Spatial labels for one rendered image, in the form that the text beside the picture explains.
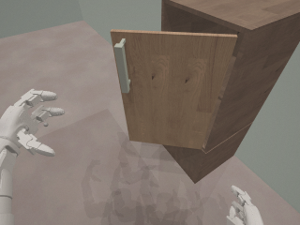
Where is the right robot hand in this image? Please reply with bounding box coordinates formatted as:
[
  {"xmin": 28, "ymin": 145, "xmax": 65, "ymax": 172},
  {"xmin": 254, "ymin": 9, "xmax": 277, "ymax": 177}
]
[{"xmin": 226, "ymin": 185, "xmax": 263, "ymax": 225}]

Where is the left robot hand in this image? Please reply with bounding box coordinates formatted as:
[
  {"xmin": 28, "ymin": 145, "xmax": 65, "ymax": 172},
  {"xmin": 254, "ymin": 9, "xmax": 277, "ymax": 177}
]
[{"xmin": 0, "ymin": 88, "xmax": 65, "ymax": 157}]

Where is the cupboard door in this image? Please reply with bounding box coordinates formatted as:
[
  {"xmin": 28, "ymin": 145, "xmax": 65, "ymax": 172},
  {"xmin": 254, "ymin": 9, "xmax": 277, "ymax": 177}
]
[{"xmin": 110, "ymin": 29, "xmax": 238, "ymax": 150}]

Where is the handle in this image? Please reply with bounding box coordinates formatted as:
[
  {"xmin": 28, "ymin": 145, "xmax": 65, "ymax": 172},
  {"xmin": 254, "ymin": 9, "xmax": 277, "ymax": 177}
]
[{"xmin": 114, "ymin": 38, "xmax": 131, "ymax": 94}]

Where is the left robot forearm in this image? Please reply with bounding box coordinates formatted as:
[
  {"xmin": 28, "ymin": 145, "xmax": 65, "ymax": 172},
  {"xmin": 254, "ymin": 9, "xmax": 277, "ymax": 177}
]
[{"xmin": 0, "ymin": 138, "xmax": 21, "ymax": 225}]

